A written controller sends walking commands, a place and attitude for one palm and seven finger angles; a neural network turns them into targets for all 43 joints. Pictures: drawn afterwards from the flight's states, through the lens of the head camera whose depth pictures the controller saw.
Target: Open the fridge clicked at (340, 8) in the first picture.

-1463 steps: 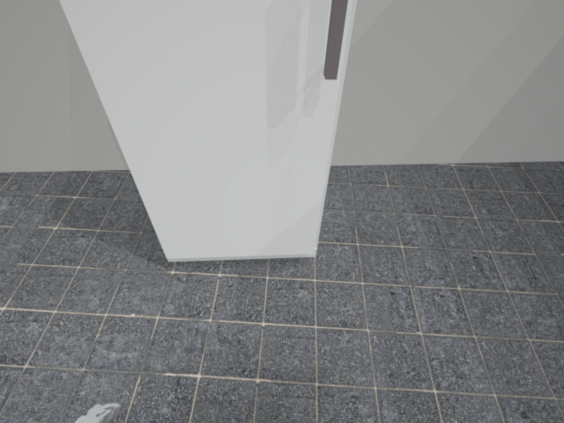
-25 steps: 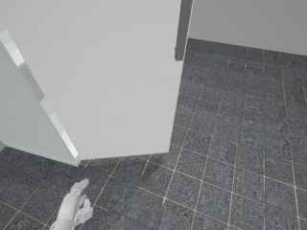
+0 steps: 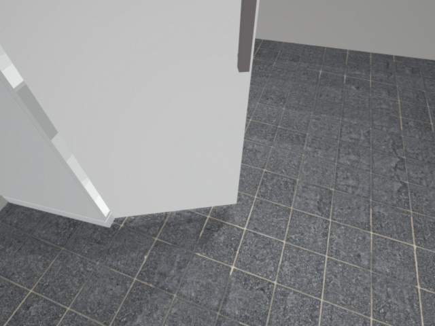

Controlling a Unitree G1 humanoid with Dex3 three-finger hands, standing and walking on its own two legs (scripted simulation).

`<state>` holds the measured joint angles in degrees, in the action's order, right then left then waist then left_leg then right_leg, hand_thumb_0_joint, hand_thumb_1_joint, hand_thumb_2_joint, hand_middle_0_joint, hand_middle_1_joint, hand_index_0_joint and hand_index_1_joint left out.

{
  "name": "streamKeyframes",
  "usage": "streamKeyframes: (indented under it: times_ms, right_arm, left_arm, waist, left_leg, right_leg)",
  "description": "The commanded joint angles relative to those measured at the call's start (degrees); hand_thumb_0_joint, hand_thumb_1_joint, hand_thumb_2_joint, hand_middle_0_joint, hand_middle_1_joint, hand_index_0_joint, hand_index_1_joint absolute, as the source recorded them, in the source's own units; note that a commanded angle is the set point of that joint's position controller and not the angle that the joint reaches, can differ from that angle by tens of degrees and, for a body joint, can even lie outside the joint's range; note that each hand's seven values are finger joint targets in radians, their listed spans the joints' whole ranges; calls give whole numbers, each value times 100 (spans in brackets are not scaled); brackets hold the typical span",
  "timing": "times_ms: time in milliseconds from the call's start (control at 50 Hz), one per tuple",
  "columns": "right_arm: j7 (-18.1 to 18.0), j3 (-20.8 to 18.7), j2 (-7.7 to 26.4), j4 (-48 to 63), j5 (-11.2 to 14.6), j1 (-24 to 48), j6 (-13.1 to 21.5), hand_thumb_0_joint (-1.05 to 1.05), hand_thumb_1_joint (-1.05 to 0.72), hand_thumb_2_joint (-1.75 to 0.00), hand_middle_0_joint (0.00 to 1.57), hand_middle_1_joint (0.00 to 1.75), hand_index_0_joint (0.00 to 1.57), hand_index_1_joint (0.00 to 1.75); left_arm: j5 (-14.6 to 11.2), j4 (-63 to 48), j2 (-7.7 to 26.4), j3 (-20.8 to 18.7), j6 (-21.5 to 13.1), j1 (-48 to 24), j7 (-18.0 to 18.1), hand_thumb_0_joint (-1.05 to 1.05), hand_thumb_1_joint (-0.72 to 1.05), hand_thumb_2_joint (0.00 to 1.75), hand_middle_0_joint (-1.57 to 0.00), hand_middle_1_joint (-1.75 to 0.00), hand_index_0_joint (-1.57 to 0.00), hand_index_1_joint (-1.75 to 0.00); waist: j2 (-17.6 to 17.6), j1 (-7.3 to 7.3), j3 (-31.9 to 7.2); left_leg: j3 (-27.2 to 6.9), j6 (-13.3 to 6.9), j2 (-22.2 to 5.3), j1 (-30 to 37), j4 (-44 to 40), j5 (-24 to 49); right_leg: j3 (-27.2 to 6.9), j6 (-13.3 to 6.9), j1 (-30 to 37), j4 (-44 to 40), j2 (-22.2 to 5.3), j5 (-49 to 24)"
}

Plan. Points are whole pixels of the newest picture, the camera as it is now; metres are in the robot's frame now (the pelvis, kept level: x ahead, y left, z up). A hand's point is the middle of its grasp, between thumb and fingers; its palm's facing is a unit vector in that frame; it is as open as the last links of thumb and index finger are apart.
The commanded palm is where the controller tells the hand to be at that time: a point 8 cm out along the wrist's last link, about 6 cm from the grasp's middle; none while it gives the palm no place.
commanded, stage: let the arm hang, fingers relaxed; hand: right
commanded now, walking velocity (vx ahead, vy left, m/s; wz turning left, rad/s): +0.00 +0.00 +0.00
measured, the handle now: (246, 3) +0.71 -0.02 +0.25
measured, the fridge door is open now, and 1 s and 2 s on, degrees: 68 68 68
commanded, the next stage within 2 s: look to check the result in 0.60 s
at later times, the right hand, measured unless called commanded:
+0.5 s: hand out of the picture +0.01 -0.17 -0.18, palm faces +0.01 +0.98 -0.18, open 7.3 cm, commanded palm none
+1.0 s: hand out of the picture +0.03 -0.17 -0.17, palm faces +0.00 +0.98 -0.19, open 7.4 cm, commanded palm none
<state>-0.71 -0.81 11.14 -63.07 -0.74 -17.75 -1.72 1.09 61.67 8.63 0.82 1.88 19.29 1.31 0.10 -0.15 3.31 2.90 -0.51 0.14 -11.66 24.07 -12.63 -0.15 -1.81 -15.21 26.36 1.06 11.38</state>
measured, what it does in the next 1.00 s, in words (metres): stands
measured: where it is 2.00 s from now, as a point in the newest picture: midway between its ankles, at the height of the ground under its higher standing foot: outside the picture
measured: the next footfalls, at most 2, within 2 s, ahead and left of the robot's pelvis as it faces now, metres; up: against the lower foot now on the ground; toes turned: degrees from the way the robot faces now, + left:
none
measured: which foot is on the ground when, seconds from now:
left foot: down 0.00-1.00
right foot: down 0.00-1.00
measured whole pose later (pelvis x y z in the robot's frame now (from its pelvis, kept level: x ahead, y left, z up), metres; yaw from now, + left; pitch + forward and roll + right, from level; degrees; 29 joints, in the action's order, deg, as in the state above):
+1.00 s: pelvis +0.02 +0.00 +0.00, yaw +1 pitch -1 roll +0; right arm -1.3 -0.7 8.7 -65.5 -0.8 -13.4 -0.1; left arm 0.9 64.4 8.9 0.1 0.2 14.3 1.9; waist 0.5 0.2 2.5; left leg 1.2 -0.4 0.0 -9.1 22.9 -13.3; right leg 1.4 -1.7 -11.1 23.1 1.2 11.4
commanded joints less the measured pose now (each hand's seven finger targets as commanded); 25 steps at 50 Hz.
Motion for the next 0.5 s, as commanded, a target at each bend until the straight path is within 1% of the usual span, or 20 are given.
streamKeyframes:
  times_ms: [0,20,40,60,80,120,140,200,220,240,280,300,340,400,420,440,480]
  right_arm:
    - [-64,-36,403,68,27,-74,199,0,-90,-90,20,30,20,30]
    - [-71,-32,416,24,22,-117,201,0,-90,-90,20,30,20,30]
    - [-75,-31,386,-19,25,-109,198,0,-90,-90,20,30,20,30]
    - [-80,-29,348,-47,24,-141,191,0,-90,-90,20,30,20,30]
    - [-87,-33,334,-76,18,-149,185,0,-90,-90,20,30,20,30]
    - [-99,-28,314,-112,10,-210,183,0,-90,-90,20,30,20,30]
    - [-100,-40,288,-125,8,-208,186,0,-90,-90,20,30,20,30]
    - [-110,-43,234,-138,-2,-214,187,0,-90,-90,20,30,20,30]
    - [-116,-42,256,-127,-10,-242,195,0,-90,-90,20,30,20,30]
    - [-115,-53,234,-123,-8,-206,199,0,-90,-90,20,30,20,30]
    - [-115,-59,196,-116,-8,-168,198,0,-90,-90,20,30,20,30]
    - [-115,-60,195,-121,-10,-170,203,0,-90,-90,20,30,20,30]
    - [-119,-69,213,-96,-12,-152,222,0,-90,-90,20,30,20,30]
    - [-117,-72,226,-98,2,-93,232,0,-90,-90,20,30,20,30]
    - [-121,-71,251,-85,0,-127,238,0,-90,-90,20,30,20,30]
    - [-116,-72,243,-97,3,-81,238,0,-90,-90,20,30,20,30]
    - [-112,-84,270,-84,5,-9,238,0,-90,-90,20,30,20,30]
  left_arm:
    - [6,-169,623,-192,-194,128,108,0,90,90,-20,-30,-20,-30]
    - [-3,-131,600,-192,-189,148,103,0,90,90,-20,-30,-20,-30]
    - [5,-94,558,-184,-191,207,106,0,90,90,-20,-30,-20,-30]
    - [9,-58,546,-191,-186,207,108,0,90,90,-20,-30,-20,-30]
    - [12,-21,518,-189,-181,224,106,0,90,90,-20,-30,-20,-30]
    - [9,-10,507,-195,-178,228,105,0,90,90,-20,-30,-20,-30]
    - [16,9,473,-197,-188,243,104,0,90,90,-20,-30,-20,-30]
    - [21,39,449,-205,-209,206,107,0,90,90,-20,-30,-20,-30]
    - [12,23,446,-207,-209,199,104,0,90,90,-20,-30,-20,-30]
    - [19,37,424,-207,-219,197,105,0,90,90,-20,-30,-20,-30]
    - [22,58,418,-201,-223,165,108,0,90,90,-20,-30,-20,-30]
    - [23,71,423,-204,-226,145,106,0,90,90,-20,-30,-20,-30]
    - [18,68,403,-204,-240,128,102,0,90,90,-20,-30,-20,-30]
    - [25,75,425,-195,-244,94,107,0,90,90,-20,-30,-20,-30]
    - [15,60,434,-200,-249,70,110,0,90,90,-20,-30,-20,-30]
    - [17,62,429,-201,-253,32,110,0,90,90,-20,-30,-20,-30]
    - [19,72,456,-198,-259,27,115,0,90,90,-20,-30,-20,-30]
  waist:
    - [18,31,-242]
    - [14,22,-142]
    - [-97,41,-109]
    - [-40,37,-46]
    - [-89,40,46]
    - [-73,22,102]
    - [-106,38,43]
    - [15,29,77]
    - [6,12,64]
    - [-3,30,50]
    - [-38,34,150]
    - [-39,28,132]
    - [-66,29,73]
    - [64,41,64]
    - [59,20,8]
    - [142,38,-13]
    - [182,46,-46]
  left_leg:
    - [-541,-226,-483,99,-490,-75]
    - [-533,-226,-491,52,-507,-117]
    - [-550,-220,-484,44,-495,-152]
    - [-548,-213,-485,-22,-501,-225]
    - [-542,-205,-476,-63,-497,-277]
    - [-561,-202,-450,-121,-483,-328]
    - [-566,-196,-463,-95,-462,-305]
    - [-551,-177,-451,-134,-388,-195]
    - [-555,-174,-450,-101,-400,-159]
    - [-555,-168,-462,-73,-389,-117]
    - [-557,-163,-463,-146,-384,-131]
    - [-555,-160,-478,-143,-399,-113]
    - [-582,-160,-508,-89,-420,16]
    - [-613,-169,-508,-72,-434,67]
    - [-601,-171,-518,-44,-442,170]
    - [-612,-163,-532,-47,-441,205]
    - [-604,-158,-515,22,-435,261]
  right_leg:
    - [-618,-119,27,-727,-640,168]
    - [-585,-118,-4,-730,-629,173]
    - [-600,-116,-29,-773,-629,223]
    - [-593,-118,-31,-805,-626,333]
    - [-594,-119,-86,-843,-633,432]
    - [-623,-132,-108,-861,-623,507]
    - [-608,-133,-101,-880,-630,507]
    - [-642,-147,-78,-952,-653,507]
    - [-621,-148,-93,-908,-650,456]
    - [-594,-133,-100,-915,-638,409]
    - [-604,-124,-99,-926,-629,392]
    - [-583,-124,-78,-919,-630,356]
    - [-515,-106,-18,-817,-594,86]
    - [-506,-89,47,-805,-592,-62]
    - [-482,-94,110,-738,-603,-239]
    - [-463,-83,166,-742,-609,-287]
    - [-489,-81,180,-769,-631,-350]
